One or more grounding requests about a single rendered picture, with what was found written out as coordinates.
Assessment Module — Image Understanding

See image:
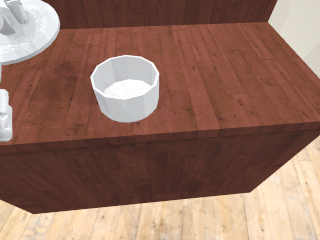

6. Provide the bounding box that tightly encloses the pot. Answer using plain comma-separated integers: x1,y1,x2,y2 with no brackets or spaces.
90,55,159,123

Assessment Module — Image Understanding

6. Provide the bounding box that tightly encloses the knob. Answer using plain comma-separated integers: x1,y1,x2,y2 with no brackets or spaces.
0,7,17,26

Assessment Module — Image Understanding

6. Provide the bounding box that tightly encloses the lid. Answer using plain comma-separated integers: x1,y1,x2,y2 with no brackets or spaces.
0,0,60,66

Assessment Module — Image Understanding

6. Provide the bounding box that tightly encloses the robot left hand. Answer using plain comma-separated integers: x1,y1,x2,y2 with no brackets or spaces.
0,0,28,36

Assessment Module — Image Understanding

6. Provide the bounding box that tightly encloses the robot left upper arm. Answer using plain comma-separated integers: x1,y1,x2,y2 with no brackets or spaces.
0,89,13,142

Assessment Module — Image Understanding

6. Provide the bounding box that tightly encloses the table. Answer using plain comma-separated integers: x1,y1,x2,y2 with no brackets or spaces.
0,0,320,214

